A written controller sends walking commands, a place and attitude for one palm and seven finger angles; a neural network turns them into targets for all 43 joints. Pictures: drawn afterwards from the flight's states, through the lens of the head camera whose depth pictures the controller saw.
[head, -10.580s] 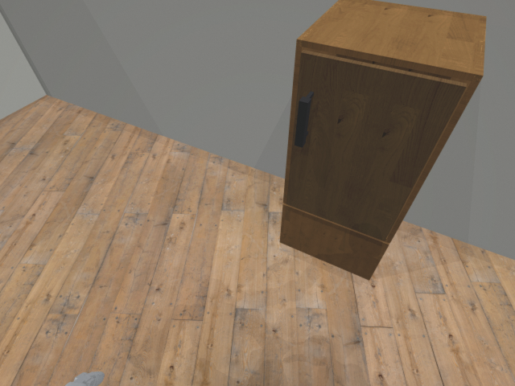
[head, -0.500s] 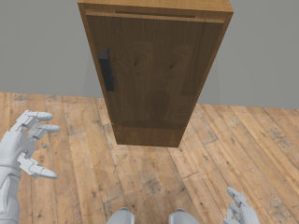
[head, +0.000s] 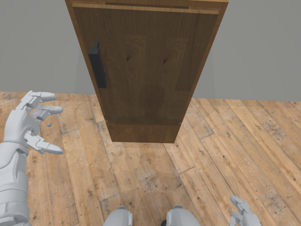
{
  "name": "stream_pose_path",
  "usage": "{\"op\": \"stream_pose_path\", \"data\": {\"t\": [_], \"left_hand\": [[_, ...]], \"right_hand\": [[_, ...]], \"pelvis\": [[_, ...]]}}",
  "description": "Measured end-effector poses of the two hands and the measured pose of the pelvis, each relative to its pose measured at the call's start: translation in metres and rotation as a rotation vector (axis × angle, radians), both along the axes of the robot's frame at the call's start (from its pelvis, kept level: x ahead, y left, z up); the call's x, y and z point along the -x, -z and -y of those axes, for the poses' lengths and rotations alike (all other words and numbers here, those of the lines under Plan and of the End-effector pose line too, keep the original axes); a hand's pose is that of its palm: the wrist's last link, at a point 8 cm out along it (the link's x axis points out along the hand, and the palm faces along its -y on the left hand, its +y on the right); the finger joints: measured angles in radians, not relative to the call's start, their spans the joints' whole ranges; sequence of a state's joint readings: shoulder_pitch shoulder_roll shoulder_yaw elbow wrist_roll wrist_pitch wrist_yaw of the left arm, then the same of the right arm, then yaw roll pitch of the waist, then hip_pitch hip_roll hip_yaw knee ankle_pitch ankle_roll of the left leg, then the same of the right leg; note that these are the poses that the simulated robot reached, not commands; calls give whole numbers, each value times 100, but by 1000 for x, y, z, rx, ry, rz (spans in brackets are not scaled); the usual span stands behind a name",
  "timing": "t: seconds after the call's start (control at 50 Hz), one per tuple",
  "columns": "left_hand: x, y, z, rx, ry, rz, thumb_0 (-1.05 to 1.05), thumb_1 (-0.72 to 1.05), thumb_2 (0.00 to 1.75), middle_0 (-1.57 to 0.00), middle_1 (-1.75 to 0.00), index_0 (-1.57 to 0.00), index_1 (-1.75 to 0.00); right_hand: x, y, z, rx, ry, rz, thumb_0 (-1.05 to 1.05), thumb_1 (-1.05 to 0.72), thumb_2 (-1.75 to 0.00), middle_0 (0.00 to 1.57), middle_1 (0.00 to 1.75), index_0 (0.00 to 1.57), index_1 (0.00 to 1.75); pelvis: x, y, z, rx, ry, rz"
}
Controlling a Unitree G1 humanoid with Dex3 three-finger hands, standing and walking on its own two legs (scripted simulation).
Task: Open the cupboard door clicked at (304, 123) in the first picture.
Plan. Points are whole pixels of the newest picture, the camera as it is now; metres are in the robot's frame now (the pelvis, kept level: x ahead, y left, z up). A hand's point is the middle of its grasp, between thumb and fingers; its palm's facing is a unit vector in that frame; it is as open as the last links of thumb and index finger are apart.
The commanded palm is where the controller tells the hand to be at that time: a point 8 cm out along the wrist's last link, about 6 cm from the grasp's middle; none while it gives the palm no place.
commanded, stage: move the hooked fingers beside the handle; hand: left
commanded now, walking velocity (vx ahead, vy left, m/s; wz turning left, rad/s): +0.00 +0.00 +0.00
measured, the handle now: (99, 65) +0.58 +0.18 +0.04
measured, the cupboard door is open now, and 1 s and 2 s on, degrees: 0 0 0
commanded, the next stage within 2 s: slide the fingers in behind the handle in 1.96 s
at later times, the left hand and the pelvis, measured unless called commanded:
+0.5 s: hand (62, 101) +0.42 +0.25 +0.05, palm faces -0.01 -1.00 -0.02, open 14.0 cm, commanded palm +0.40 +0.30 +0.05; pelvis +0.00 +0.01 -0.01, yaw -1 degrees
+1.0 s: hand (76, 81) +0.50 +0.24 +0.04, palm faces -0.01 -1.00 -0.01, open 14.0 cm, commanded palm +0.49 +0.28 +0.04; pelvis +0.00 +0.01 -0.02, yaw -2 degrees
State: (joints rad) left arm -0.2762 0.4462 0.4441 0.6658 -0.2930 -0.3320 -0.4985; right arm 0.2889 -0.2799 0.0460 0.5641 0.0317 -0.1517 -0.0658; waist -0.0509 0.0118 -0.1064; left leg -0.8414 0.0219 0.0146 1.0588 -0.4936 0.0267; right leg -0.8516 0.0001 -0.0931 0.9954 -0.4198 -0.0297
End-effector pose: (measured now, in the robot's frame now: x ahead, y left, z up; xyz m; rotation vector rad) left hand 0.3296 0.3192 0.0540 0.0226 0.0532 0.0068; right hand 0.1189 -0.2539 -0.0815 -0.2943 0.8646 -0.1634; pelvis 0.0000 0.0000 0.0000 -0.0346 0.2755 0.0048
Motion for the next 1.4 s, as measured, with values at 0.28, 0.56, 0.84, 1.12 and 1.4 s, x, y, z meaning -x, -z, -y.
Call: {"op": "stream_pose_path", "data": {"t": [0.28, 0.56, 0.84, 1.12, 1.4], "left_hand": [[-39, 5, 2, 10, 13, 6, -1, -50, 30, -30, -120, -30, -120], [-81, 2, 15, 10, 17, 21, -1, -50, 30, -30, -120, -30, -120], [-122, 6, 21, 9, 16, 12, -1, -50, 30, -30, -120, -30, -120], [-174, 9, 35, 12, 14, -3, -1, -50, 30, -30, -120, -30, -120], [-180, 16, 28, 3, 0, -14, -1, -49, 30, -30, -120, -31, -121]], "right_hand": [[37, 12, 6, 23, 60, -152, 1, -90, -90, 21, 30, 20, 30], [57, 17, -1, 8, 101, -235, 0, -90, -90, 21, 30, 20, 30], [92, 26, 1, 26, 141, -373, 0, -91, -90, 21, 30, 20, 30], [129, 29, 1, 36, 196, -507, 0, -91, -90, 21, 30, 20, 30], [140, 24, -9, -2, 236, -573, 0, -91, -90, 21, 30, 20, 30]], "pelvis": [[-1, 3, -4, 6, 4, -35], [-2, 5, -11, 10, 16, -60], [1, 14, -12, 20, 14, -99], [0, 22, -11, 28, 22, -162], [-9, 17, -12, 29, 43, -179]]}}
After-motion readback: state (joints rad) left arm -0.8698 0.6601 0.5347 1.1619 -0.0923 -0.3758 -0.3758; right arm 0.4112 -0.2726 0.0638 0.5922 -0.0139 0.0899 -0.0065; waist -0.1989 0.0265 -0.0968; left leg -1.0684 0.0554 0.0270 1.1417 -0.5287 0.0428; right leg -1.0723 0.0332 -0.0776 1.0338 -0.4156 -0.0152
